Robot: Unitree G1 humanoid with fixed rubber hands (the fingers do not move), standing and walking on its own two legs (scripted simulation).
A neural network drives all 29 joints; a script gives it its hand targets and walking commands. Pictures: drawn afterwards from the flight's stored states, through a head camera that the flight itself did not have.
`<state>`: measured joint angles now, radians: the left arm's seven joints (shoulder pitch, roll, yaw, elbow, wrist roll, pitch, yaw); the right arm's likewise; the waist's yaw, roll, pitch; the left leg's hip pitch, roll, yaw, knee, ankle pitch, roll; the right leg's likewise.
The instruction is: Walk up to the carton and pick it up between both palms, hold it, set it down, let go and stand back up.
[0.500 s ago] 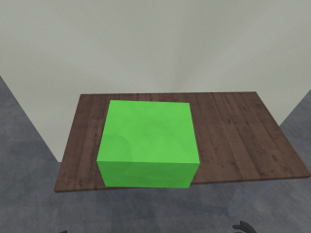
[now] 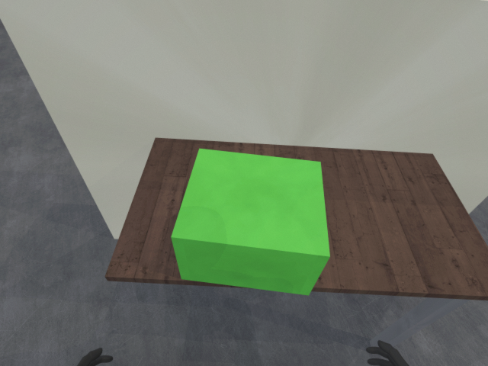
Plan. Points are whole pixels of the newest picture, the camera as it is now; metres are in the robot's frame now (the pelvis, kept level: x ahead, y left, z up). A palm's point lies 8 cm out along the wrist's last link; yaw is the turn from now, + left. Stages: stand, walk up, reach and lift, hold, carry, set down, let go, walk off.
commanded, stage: walk up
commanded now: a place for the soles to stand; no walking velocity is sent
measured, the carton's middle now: (252, 219) +0.42 -0.02 -0.05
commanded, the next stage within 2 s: reach and lift in 1.14 s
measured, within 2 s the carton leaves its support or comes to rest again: neither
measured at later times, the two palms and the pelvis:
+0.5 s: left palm out of the picture +0.04 +0.28 -0.11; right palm out of the picture +0.11 -0.25 -0.08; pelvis -0.01 +0.00 +0.00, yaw +4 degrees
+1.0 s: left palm out of the picture +0.06 +0.28 -0.11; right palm out of the picture +0.15 -0.26 -0.09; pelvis +0.00 +0.00 -0.01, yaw +5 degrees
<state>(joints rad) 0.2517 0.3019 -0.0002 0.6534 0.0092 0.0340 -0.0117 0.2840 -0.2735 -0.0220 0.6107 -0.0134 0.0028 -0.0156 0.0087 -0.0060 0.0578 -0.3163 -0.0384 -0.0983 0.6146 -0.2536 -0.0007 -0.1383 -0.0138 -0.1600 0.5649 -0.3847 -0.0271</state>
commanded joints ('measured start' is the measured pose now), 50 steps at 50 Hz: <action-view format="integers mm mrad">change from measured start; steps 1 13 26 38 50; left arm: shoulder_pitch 3 75 73 85 117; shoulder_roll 123 121 144 165 164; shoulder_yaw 38 44 46 55 57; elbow -66 -34 -40 -49 -65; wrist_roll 6 14 10 14 16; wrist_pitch -15 -22 -8 -15 0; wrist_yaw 3 3 5 12 11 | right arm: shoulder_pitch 5 31 60 33 2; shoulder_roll -125 -140 -144 -116 -151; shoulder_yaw -45 -53 -55 -43 -49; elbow -78 -90 -99 -102 -97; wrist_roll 1 -6 -7 -9 -2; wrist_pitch -20 -26 -21 -15 -6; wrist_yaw -4 -4 -9 -11 -12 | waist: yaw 1 10 0 14 30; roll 51 65 31 -16 50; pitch -17 -15 -23 -41 -19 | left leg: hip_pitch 4 -84 -55 -54 -143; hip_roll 82 87 51 14 54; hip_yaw -120 -245 -190 -101 -270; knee -89 -181 -48 60 -64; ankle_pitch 161 -70 129 277 148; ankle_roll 57 62 65 45 91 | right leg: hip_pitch -61 -15 -49 9 41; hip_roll -125 -97 -149 -212 -129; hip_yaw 117 112 91 93 123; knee -136 -119 -91 -96 -62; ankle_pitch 66 -15 70 311 93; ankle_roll -34 -25 -56 -86 -40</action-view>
